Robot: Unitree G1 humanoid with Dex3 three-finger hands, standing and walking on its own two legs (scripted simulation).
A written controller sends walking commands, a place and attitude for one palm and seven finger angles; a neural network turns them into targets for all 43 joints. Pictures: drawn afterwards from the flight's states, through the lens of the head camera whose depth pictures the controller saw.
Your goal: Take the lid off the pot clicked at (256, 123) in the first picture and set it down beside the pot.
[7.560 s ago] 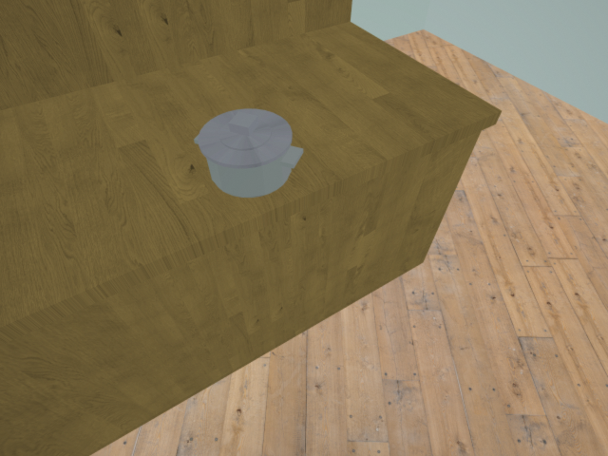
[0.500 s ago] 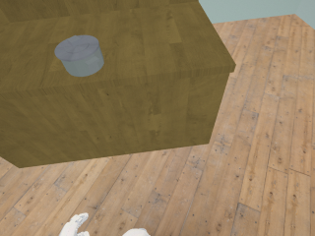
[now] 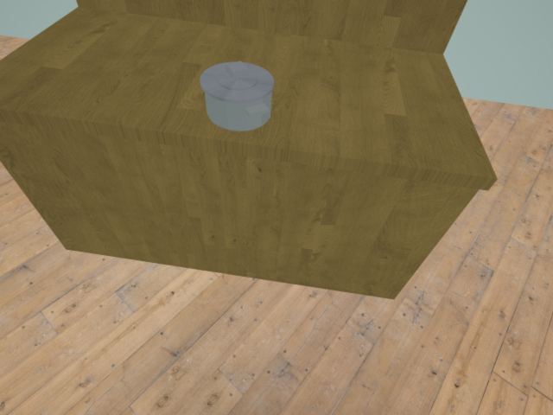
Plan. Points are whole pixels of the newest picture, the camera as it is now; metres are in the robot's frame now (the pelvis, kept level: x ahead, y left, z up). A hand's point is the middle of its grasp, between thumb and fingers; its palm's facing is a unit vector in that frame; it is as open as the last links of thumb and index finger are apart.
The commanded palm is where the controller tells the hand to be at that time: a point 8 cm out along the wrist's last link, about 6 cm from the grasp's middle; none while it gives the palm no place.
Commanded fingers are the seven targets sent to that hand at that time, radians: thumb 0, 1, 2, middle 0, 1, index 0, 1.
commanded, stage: take the last steps up to it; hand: left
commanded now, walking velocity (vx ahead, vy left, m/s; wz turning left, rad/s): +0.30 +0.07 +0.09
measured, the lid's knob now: (237, 70) +0.82 +0.18 +0.07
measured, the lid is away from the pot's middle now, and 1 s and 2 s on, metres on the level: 0.00 0.00 0.00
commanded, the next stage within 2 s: come to a stop and stand still in 0.70 s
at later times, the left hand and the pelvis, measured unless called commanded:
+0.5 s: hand (197, 337) +0.26 +0.16 -0.15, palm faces +0.07 -0.98 -0.21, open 7.4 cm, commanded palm none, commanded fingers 0.00 0.90 0.90 -0.20 -0.30 -0.20 -0.30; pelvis +0.17 -0.02 -0.01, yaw +4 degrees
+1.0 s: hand (160, 328) +0.28 +0.24 -0.18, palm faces +0.12 -0.98 -0.19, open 7.4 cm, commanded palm none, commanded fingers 0.00 0.90 0.90 -0.20 -0.30 -0.20 -0.30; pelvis +0.31 +0.06 +0.00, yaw +2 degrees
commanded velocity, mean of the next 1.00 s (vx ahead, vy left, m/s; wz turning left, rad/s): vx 0.12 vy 0.00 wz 0.02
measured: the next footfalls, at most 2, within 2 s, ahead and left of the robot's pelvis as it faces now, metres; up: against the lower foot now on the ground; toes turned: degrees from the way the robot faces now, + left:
right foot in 0.38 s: +0.25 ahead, -0.11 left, +0.00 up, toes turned -5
left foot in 0.82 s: +0.39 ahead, +0.15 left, +0.00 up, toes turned +5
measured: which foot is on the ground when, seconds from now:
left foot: down 0.00-0.38, up 0.40-0.80, down 0.82-1.00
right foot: up 0.00-0.36, down 0.38-0.82, up 0.84-1.00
